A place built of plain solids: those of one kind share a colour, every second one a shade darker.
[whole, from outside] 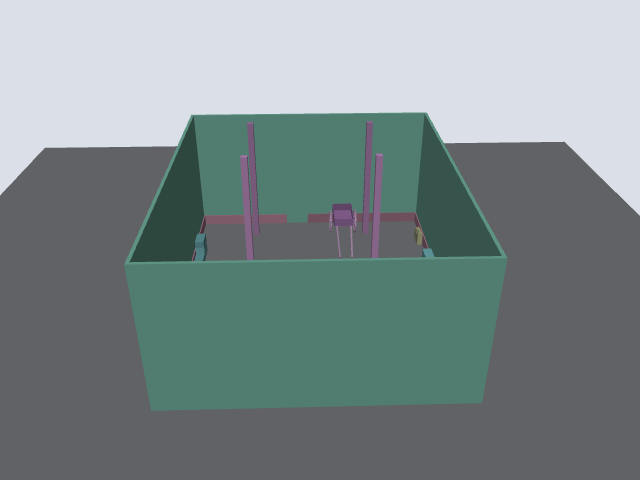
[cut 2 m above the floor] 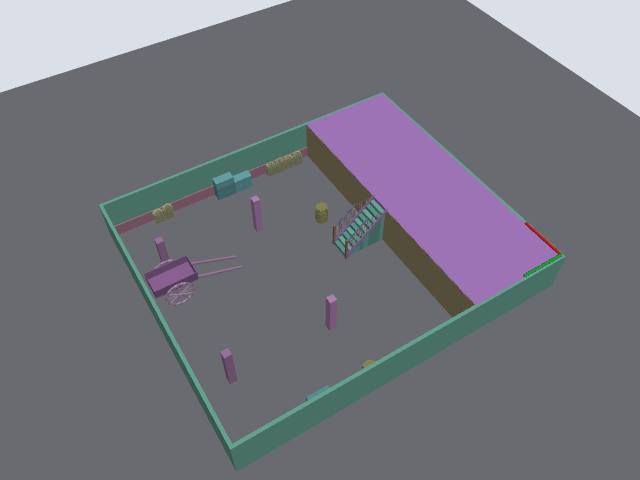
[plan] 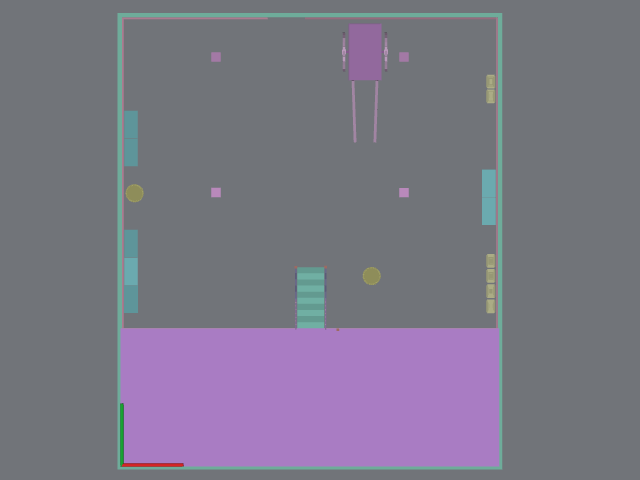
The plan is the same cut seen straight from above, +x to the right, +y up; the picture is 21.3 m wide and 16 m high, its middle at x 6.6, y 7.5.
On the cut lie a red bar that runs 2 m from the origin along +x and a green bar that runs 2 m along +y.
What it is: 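An aisled barn 12.5 x 14.9 m, 6.7 m high; a nave 6.3 m broad between two rows of posts 0.32 m square, 4.5 m apart, aisles 3.1 m broad; at the rear a loft 4.6 m deep at 2.01 m over closed bays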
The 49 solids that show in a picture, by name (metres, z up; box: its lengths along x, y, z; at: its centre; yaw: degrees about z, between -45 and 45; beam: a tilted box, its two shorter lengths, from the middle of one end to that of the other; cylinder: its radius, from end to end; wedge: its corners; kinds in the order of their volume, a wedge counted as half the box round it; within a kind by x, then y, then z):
{
 "loft_1": {"box": [12.63, 4.61, 2.06], "at": [6.26, 2.25, 0.98]},
 "wall_1": {"box": [0.15, 15.22, 6.7], "at": [-0.07, 7.46, 3.3]},
 "wall_2": {"box": [12.83, 0.15, 6.7], "at": [6.26, -0.07, 3.3]},
 "wall_3": {"box": [12.83, 0.15, 6.7], "at": [6.26, 14.99, 3.3]},
 "wall_4": {"box": [0.15, 15.22, 6.7], "at": [12.61, 7.46, 3.3]},
 "stair_1": {"box": [0.9, 0.56, 1.88], "at": [6.29, 4.48, 0.89]},
 "stair_2": {"box": [0.9, 0.56, 1.7], "at": [6.29, 4.68, 0.8]},
 "stair_3": {"box": [0.9, 0.56, 1.51], "at": [6.29, 4.89, 0.71]},
 "stair_4": {"box": [0.9, 0.56, 1.33], "at": [6.29, 5.09, 0.62]},
 "stair_5": {"box": [0.9, 0.56, 1.15], "at": [6.29, 5.29, 0.52]},
 "stair_6": {"box": [0.9, 0.56, 0.96], "at": [6.29, 5.5, 0.43]},
 "stair_7": {"box": [0.9, 0.56, 0.78], "at": [6.29, 5.7, 0.34]},
 "stair_8": {"box": [0.9, 0.56, 0.6], "at": [6.29, 5.9, 0.25]},
 "stair_9": {"box": [0.9, 0.56, 0.42], "at": [6.29, 6.11, 0.16]},
 "stair_10": {"box": [0.9, 0.56, 0.23], "at": [6.29, 6.31, 0.07]},
 "post_1": {"box": [0.32, 0.32, 6.7], "at": [3.13, 9.08, 3.3]},
 "post_2": {"box": [0.32, 0.32, 6.7], "at": [3.13, 13.6, 3.3]},
 "post_3": {"box": [0.32, 0.32, 6.7], "at": [9.4, 9.08, 3.3]},
 "post_4": {"box": [0.32, 0.32, 6.7], "at": [9.4, 13.6, 3.3]},
 "bales_1": {"box": [0.46, 0.92, 0.36], "at": [0.3, 5.52, 0.54]},
 "bales_2": {"box": [0.46, 0.92, 0.36], "at": [0.3, 6.45, 0.54]},
 "bales_3": {"box": [0.46, 0.92, 0.36], "at": [0.3, 7.38, 0.54]},
 "bales_4": {"box": [0.46, 0.92, 0.41], "at": [0.3, 10.42, 0.15]},
 "bales_5": {"box": [0.46, 0.92, 0.36], "at": [0.3, 11.35, 0.54]},
 "bales_6": {"box": [0.46, 0.92, 0.36], "at": [0.3, 11.35, 0.9]},
 "bales_7": {"box": [0.46, 0.92, 0.41], "at": [12.23, 8.46, 0.15]},
 "bales_8": {"box": [0.46, 0.92, 0.36], "at": [12.23, 8.46, 0.54]},
 "bales_9": {"box": [0.46, 0.92, 0.41], "at": [12.23, 9.39, 0.15]},
 "bales_10": {"box": [0.46, 0.92, 0.36], "at": [12.23, 9.39, 0.54]},
 "bales_11": {"box": [0.46, 0.92, 0.36], "at": [12.23, 9.39, 0.9]},
 "dwarf_1": {"box": [0.06, 10.36, 0.62], "at": [0.03, 9.74, 0.26]},
 "dwarf_2": {"box": [4.8, 0.06, 0.62], "at": [2.46, 14.89, 0.26]},
 "dwarf_3": {"box": [6.37, 0.06, 0.62], "at": [9.29, 14.89, 0.26]},
 "dwarf_4": {"box": [0.06, 10.36, 0.62], "at": [12.5, 9.74, 0.26]},
 "cart_rod_1": {"wedge": [[7.65, 12.8, 0.87], [7.65, 12.83, 0.79], [7.72, 10.75, 0.09], [7.72, 10.78, 0.0], [7.75, 12.81, 0.87], [7.75, 12.84, 0.79], [7.82, 10.76, 0.09], [7.82, 10.79, 0.0]]},
 "cart_rod_2": {"wedge": [[8.38, 10.76, 0.09], [8.38, 10.79, 0.0], [8.45, 12.81, 0.87], [8.45, 12.84, 0.79], [8.48, 10.75, 0.09], [8.48, 10.78, 0.0], [8.55, 12.8, 0.87], [8.55, 12.83, 0.79]]},
 "face_1": {"box": [5.84, 0.012, 2.03], "at": [2.92, 4.57, 0.97]},
 "face_2": {"box": [5.79, 0.012, 2.03], "at": [9.63, 4.57, 0.97]},
 "stair_guard_string_1": {"wedge": [[5.77, 4.51, 1.86], [5.77, 4.51, 2.09], [5.77, 6.59, -0.02], [5.77, 6.59, 0.21], [5.81, 4.51, 1.86], [5.81, 4.51, 2.09], [5.81, 6.59, -0.02], [5.81, 6.59, 0.21]]},
 "stair_guard_string_2": {"wedge": [[6.77, 4.51, 1.86], [6.77, 4.51, 2.09], [6.77, 6.59, -0.02], [6.77, 6.59, 0.21], [6.81, 4.51, 1.86], [6.81, 4.51, 2.09], [6.81, 6.59, -0.02], [6.81, 6.59, 0.21]]},
 "cart_1": {"box": [0.029, 1.9, 0.42], "at": [7.57, 13.77, 1.1]},
 "cart_2": {"box": [1.04, 0.028, 0.42], "at": [8.1, 12.83, 1.1]},
 "cart_3": {"box": [1.1, 1.9, 0.03], "at": [8.1, 13.77, 0.88]},
 "cart_4": {"box": [1.04, 0.028, 0.42], "at": [8.1, 14.71, 1.1]},
 "cart_5": {"box": [0.029, 1.9, 0.42], "at": [8.63, 13.77, 1.1]},
 "cask_1": {"cylinder": 0.26, "from": [0.42, 9.06, 0.85], "to": [0.42, 9.06, 0.9]},
 "cask_2": {"cylinder": 0.26, "from": [8.32, 6.3, 0.85], "to": [8.32, 6.3, 0.9]},
 "stair_guard_newel_1": {"box": [0.09, 0.09, 1.28], "at": [5.79, 6.59, 0.59]},
 "stair_guard_newel_2": {"box": [0.09, 0.09, 1.28], "at": [6.79, 6.59, 0.59]}
}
